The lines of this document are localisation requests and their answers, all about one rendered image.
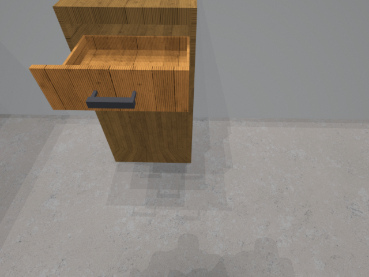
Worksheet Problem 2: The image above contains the drawer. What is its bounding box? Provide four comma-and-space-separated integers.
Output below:
29, 35, 190, 112

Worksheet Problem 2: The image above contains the cabinet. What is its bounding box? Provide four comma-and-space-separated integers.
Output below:
53, 0, 197, 163

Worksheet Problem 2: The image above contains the handle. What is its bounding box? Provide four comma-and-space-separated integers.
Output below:
86, 91, 137, 109

